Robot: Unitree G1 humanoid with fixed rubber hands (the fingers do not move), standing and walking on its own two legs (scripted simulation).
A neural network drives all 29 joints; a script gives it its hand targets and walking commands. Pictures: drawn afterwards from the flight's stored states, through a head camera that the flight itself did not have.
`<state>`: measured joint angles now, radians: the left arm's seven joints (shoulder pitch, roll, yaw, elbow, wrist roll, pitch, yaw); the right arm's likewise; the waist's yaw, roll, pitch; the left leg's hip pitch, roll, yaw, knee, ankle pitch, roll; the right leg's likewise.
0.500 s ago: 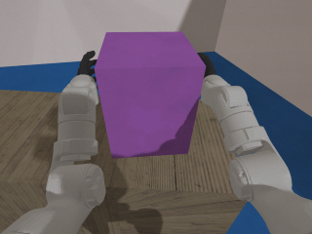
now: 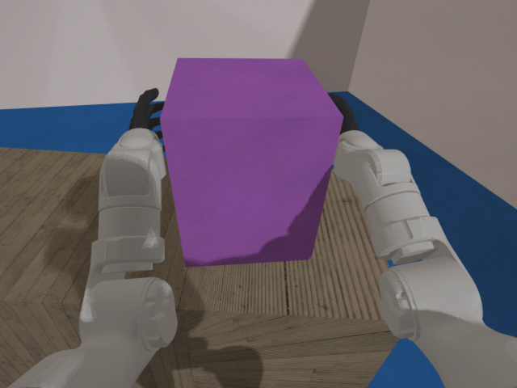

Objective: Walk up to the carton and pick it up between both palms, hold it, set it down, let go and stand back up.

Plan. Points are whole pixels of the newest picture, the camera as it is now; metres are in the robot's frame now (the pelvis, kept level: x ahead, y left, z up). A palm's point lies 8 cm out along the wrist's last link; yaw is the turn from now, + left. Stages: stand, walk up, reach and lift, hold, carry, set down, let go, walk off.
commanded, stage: hold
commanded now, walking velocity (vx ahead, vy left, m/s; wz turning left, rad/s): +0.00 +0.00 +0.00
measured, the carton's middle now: (245, 160) +0.39 +0.01 +0.21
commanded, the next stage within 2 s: none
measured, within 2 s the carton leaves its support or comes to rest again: neither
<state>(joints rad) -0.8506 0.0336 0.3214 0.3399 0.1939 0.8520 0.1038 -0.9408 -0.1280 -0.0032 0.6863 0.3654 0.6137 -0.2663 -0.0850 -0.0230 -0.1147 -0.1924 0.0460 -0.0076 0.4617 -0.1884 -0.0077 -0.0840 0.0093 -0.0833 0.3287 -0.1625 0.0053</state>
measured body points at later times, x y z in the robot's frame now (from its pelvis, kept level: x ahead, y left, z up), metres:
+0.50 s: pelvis +0.00 +0.00 +0.00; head -0.07 +0.02 +0.44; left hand +0.39 +0.15 +0.25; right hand +0.39 -0.14 +0.25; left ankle +0.04 +0.12 -0.74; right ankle +0.02 -0.12 -0.74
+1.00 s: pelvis +0.01 +0.00 +0.00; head -0.07 +0.03 +0.44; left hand +0.39 +0.16 +0.25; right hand +0.39 -0.14 +0.26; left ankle +0.04 +0.12 -0.74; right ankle +0.02 -0.12 -0.74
